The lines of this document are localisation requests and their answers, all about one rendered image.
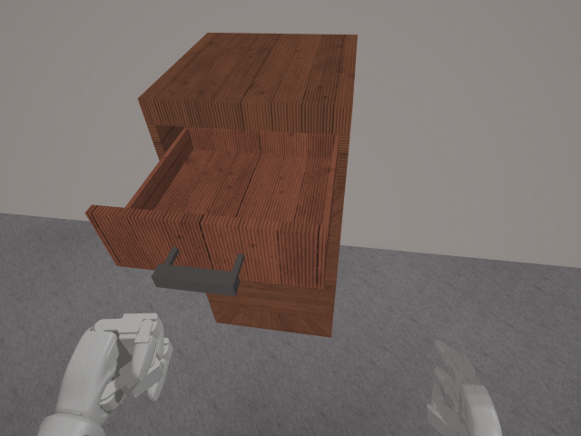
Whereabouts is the drawer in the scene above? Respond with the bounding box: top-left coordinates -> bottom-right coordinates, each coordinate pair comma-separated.
85,127 -> 339,289

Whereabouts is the robot right hand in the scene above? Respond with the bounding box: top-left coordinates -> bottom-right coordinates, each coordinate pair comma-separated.
427,340 -> 502,436

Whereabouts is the robot left hand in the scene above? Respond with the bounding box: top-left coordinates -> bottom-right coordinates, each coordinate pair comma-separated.
55,313 -> 173,426

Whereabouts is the handle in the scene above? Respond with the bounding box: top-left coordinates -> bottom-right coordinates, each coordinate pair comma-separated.
152,247 -> 244,296

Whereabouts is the cabinet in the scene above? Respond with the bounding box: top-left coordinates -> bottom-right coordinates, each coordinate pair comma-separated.
138,33 -> 358,338

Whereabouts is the left robot forearm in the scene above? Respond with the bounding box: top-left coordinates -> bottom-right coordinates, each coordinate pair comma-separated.
37,413 -> 105,436

